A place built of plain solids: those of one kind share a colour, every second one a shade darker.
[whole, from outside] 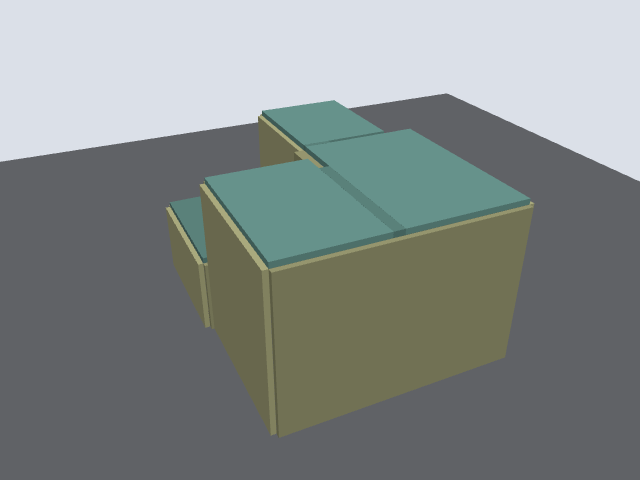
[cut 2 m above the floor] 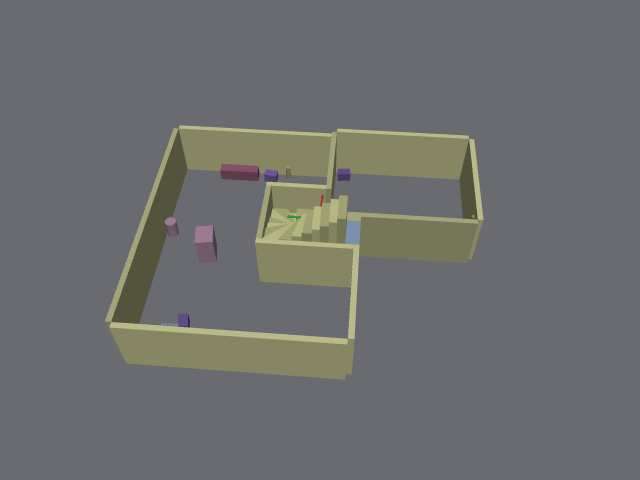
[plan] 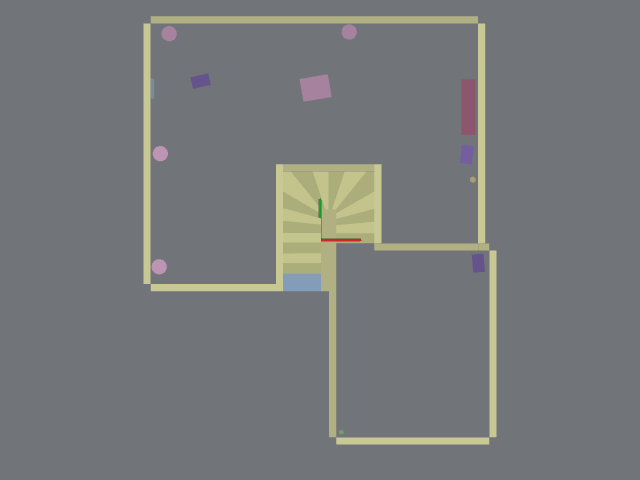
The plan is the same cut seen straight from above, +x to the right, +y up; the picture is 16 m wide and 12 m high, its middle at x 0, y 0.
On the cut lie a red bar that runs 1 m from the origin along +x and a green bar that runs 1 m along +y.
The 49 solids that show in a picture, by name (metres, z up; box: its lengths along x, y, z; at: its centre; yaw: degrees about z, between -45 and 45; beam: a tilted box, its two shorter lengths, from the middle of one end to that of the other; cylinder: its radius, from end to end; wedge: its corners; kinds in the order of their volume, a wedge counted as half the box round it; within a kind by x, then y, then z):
{
 "wall_1": {"box": [0.18, 6.51, 5.71], "at": [-4.32, 2.16, 2.8]},
 "wall_2": {"box": [3.31, 0.18, 5.71], "at": [-2.58, -1.19, 2.8]},
 "wall_3": {"box": [0.18, 2.99, 5.71], "at": [-1.01, 0.4, 2.8]},
 "wall_4": {"box": [8.19, 0.18, 5.71], "at": [-0.14, 5.5, 2.8]},
 "wall_5": {"box": [0.18, 4.13, 2.36], "at": [0.12, -3.35, 4.48]},
 "wall_6": {"box": [0.38, 2.04, 5.96], "at": [0.22, -0.26, 2.68]},
 "wall_7": {"box": [2.28, 0.18, 5.71], "at": [0.22, 1.8, 2.8]},
 "wall_8": {"box": [0.18, 4.67, 2.72], "at": [0.32, -2.6, 1.31]},
 "wall_9": {"box": [0.18, 1.98, 5.71], "at": [1.45, 0.91, 2.8]},
 "wall_10": {"box": [3.83, 0.18, 2.72], "at": [2.32, -5.02, 1.31]},
 "wall_11": {"box": [2.6, 0.18, 5.71], "at": [2.65, -0.17, 2.8]},
 "wall_12": {"box": [0.18, 5.5, 5.71], "at": [4.04, 2.66, 2.8]},
 "wall_13": {"box": [0.28, 0.18, 2.72], "at": [4.09, -0.17, 1.31]},
 "wall_14": {"box": [0.18, 4.67, 2.72], "at": [4.32, -2.6, 1.31]},
 "roof_1": {"box": [4.26, 6.51, 0.2], "at": [-2.1, 2.16, 5.76]},
 "roof_2": {"box": [3.25, 4.13, 0.2], "at": [-1.6, -3.35, 5.76]},
 "roof_3": {"box": [0.95, 0.18, 0.2], "at": [-0.45, -1.19, 5.76]},
 "roof_4": {"box": [0.38, 4.65, 0.2], "at": [0.22, 3.09, 5.76]},
 "roof_5": {"box": [3.55, 5.5, 0.2], "at": [2.18, 2.66, 5.76]},
 "roof_6": {"box": [3.83, 4.67, 0.2], "at": [2.32, -2.6, 2.77]},
 "tread_1": {"wedge": [[-0.92, -0.84, -0.05], [-0.92, -0.84, 3.12], [-0.92, -0.58, -0.05], [-0.92, -0.58, 3.12], [0.03, -0.84, -0.05], [0.03, -0.84, 3.12], [0.03, -0.58, -0.05], [0.03, -0.58, 3.12]]},
 "tread_2": {"wedge": [[-0.92, -0.58, -0.05], [-0.92, -0.58, 2.94], [-0.92, -0.33, -0.05], [-0.92, -0.33, 2.94], [0.03, -0.58, -0.05], [0.03, -0.58, 2.94], [0.03, -0.33, -0.05], [0.03, -0.33, 2.94]]},
 "tread_3": {"wedge": [[-0.92, -0.34, -0.05], [-0.92, -0.34, 2.74], [-0.92, -0.06, -0.05], [-0.92, -0.06, 2.74], [0.03, -0.34, -0.05], [0.03, -0.34, 2.75], [0.03, -0.06, -0.05], [0.03, -0.06, 2.75]]},
 "tread_4": {"wedge": [[-0.92, -0.07, -0.05], [-0.92, -0.07, 2.57], [-0.92, 0.17, -0.05], [-0.92, 0.17, 2.57], [0.03, -0.07, -0.05], [0.03, -0.07, 2.57], [0.03, 0.18, -0.05], [0.03, 0.18, 2.57]]},
 "tread_5": {"wedge": [[-0.92, 0.17, -0.05], [-0.92, 0.17, 2.38], [-0.92, 0.48, -0.05], [-0.92, 0.48, 2.38], [0.03, 0.17, -0.05], [0.03, 0.17, 2.38], [0.03, 0.39, -0.05], [0.03, 0.39, 2.38]]},
 "tread_6": {"wedge": [[-0.92, 0.48, -0.05], [-0.92, 0.48, 2.2], [-0.92, 0.8, -0.05], [-0.92, 0.8, 2.2], [0.03, 0.38, -0.05], [0.03, 0.38, 2.2], [0.03, 0.54, -0.05], [0.03, 0.54, 2.2]]},
 "tread_7": {"wedge": [[-0.92, 0.79, -0.05], [-0.92, 0.79, 2.02], [-0.92, 1.21, -0.05], [-0.92, 1.21, 2.02], [0.03, 0.54, -0.05], [0.03, 0.54, 2.02], [0.03, 0.66, -0.05], [0.03, 0.66, 2.02]]},
 "tread_8": {"wedge": [[-0.92, 1.21, -0.05], [-0.92, 1.21, 1.84], [-0.92, 1.71, -0.05], [-0.92, 1.71, 1.84], [-0.74, 1.71, -0.05], [-0.74, 1.71, 1.84], [0.22, 0.54, -0.05], [0.22, 0.54, 1.84]]},
 "tread_9": {"wedge": [[-0.74, 1.71, -0.05], [-0.74, 1.71, 1.65], [-0.18, 1.71, -0.05], [-0.18, 1.71, 1.65], [0.04, 0.76, -0.05], [0.04, 0.76, 1.65], [0.13, 0.76, -0.05], [0.13, 0.76, 1.65]]},
 "tread_10": {"wedge": [[-0.19, 1.71, -0.05], [-0.19, 1.71, 1.47], [0.13, 0.76, -0.05], [0.13, 0.76, 1.47], [0.21, 1.71, -0.05], [0.21, 1.71, 1.47], [0.22, 0.76, -0.05], [0.22, 0.76, 1.47]]},
 "tread_11": {"wedge": [[0.21, 0.76, -0.05], [0.21, 0.76, 1.29], [0.21, 1.71, -0.05], [0.21, 1.71, 1.29], [0.3, 0.76, -0.05], [0.3, 0.76, 1.29], [0.62, 1.71, -0.05], [0.62, 1.71, 1.29]]},
 "tread_12": {"wedge": [[0.24, 0.58, -0.05], [0.24, 0.58, 0.92], [1.16, 1.71, -0.05], [1.16, 1.71, 0.92], [1.36, 1.21, -0.05], [1.36, 1.21, 0.92], [1.36, 1.71, -0.05], [1.36, 1.71, 0.92]]},
 "tread_13": {"wedge": [[0.3, 0.76, -0.05], [0.3, 0.76, 1.09], [0.4, 0.76, -0.05], [0.4, 0.76, 1.09], [0.61, 1.71, -0.05], [0.61, 1.71, 1.1], [1.16, 1.71, -0.05], [1.16, 1.71, 1.1]]},
 "tread_14": {"wedge": [[0.41, -0.08, -0.05], [0.41, -0.08, 0.18], [0.41, 0.17, -0.05], [0.41, 0.17, 0.18], [1.36, -0.08, -0.05], [1.36, -0.08, 0.18], [1.36, 0.17, -0.05], [1.36, 0.17, 0.18]]},
 "tread_15": {"wedge": [[0.41, 0.17, -0.05], [0.41, 0.17, 0.36], [0.41, 0.37, -0.05], [0.41, 0.37, 0.36], [1.36, 0.17, -0.05], [1.36, 0.17, 0.37], [1.36, 0.46, -0.05], [1.36, 0.46, 0.36]]},
 "tread_16": {"wedge": [[0.41, 0.37, -0.05], [0.41, 0.37, 0.55], [0.41, 0.53, -0.05], [0.41, 0.53, 0.55], [1.36, 0.46, -0.05], [1.36, 0.46, 0.55], [1.36, 0.79, -0.05], [1.36, 0.79, 0.55]]},
 "tread_17": {"wedge": [[0.41, 0.53, -0.05], [0.41, 0.53, 0.73], [0.41, 0.67, -0.05], [0.41, 0.67, 0.73], [1.36, 0.78, -0.05], [1.36, 0.78, 0.73], [1.36, 1.21, -0.05], [1.36, 1.21, 0.72]]},
 "floor_1": {"box": [0.95, 0.44, 3.35], "at": [-0.45, -1.06, 1.63]},
 "bin_1": {"cylinder": 0.19, "from": [-4.02, -0.67, 0.0], "to": [-4.02, -0.67, 0.62]},
 "bin_2": {"cylinder": 0.19, "from": [-3.99, 2.16, 0.0], "to": [-3.99, 2.16, 0.75]},
 "bin_3": {"cylinder": 0.19, "from": [-3.77, 5.16, 0.0], "to": [-3.77, 5.16, 0.62]},
 "bin_4": {"box": [0.72, 0.58, 1.11], "at": [-0.11, 3.8, 0.51], "yaw": 9.8},
 "bin_5": {"cylinder": 0.19, "from": [0.73, 5.2, 0.0], "to": [0.73, 5.2, 0.62]},
 "bench_1": {"box": [0.36, 1.4, 0.5], "at": [3.71, 3.32, 0.2]},
 "bucket_1": {"box": [0.46, 0.3, 0.39], "at": [-2.98, 3.97, 0.14], "yaw": 12.7},
 "bucket_2": {"box": [0.3, 0.46, 0.39], "at": [3.67, 2.14, 0.14], "yaw": -6.4},
 "bucket_3": {"box": [0.3, 0.46, 0.39], "at": [3.96, -0.58, 0.14], "yaw": 4.9},
 "cabinet_1": {"box": [0.09, 0.5, 0.89], "at": [-4.19, 3.79, 1.63]},
 "extinguisher_1": {"cylinder": 0.07, "from": [3.82, 1.51, 0.0], "to": [3.82, 1.51, 0.52]}
}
